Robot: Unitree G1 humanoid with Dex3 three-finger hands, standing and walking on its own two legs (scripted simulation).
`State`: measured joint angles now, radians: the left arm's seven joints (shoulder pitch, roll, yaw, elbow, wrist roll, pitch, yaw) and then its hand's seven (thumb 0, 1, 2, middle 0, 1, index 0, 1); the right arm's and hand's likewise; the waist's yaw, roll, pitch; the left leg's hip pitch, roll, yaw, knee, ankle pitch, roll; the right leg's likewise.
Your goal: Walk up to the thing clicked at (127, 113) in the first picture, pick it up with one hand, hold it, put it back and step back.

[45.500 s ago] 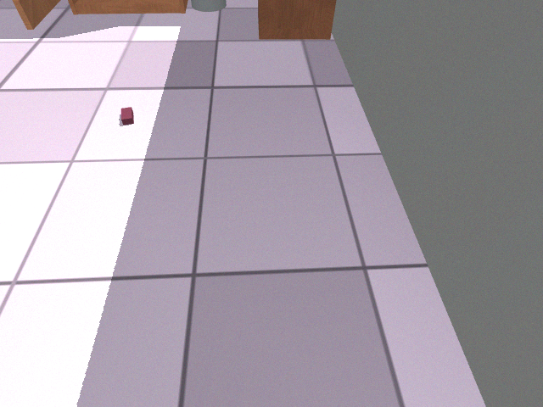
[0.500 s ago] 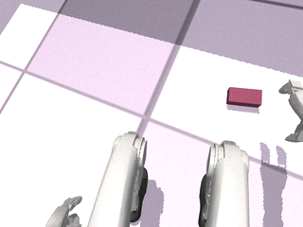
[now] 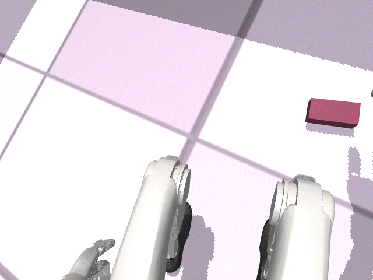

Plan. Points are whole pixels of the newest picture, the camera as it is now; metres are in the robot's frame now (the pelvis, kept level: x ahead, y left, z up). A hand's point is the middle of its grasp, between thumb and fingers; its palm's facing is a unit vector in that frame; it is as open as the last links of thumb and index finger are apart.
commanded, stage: rise first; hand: right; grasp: from above
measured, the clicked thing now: (331, 113) +0.52 -0.29 -0.32
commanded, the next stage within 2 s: none
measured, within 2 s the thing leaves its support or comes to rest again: neither
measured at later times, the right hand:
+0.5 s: hand out of the picture +0.45 -0.35 -0.19, palm faces -0.46 +0.08 -0.88, open 13.9 cm
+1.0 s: hand out of the picture +0.46 -0.34 -0.20, palm faces -0.44 +0.08 -0.89, open 13.9 cm
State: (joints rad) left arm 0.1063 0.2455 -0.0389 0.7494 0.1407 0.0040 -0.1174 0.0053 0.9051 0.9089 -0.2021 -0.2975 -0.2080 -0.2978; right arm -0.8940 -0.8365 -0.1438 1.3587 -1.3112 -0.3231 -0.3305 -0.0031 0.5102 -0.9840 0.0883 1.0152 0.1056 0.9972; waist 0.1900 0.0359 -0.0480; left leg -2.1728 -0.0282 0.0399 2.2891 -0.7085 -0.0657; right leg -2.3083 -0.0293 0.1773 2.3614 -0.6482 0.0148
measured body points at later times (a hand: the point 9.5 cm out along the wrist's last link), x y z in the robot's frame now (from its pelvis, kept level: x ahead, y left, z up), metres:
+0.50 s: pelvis +0.01 +0.00 -0.02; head +0.26 -0.08 +0.35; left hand +0.07 +0.28 -0.12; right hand +0.47 -0.35 -0.14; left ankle +0.10 +0.14 -0.31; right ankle +0.08 -0.13 -0.31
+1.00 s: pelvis +0.01 +0.00 -0.02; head +0.26 -0.09 +0.34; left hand +0.07 +0.28 -0.12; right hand +0.48 -0.35 -0.15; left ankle +0.10 +0.14 -0.31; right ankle +0.08 -0.13 -0.31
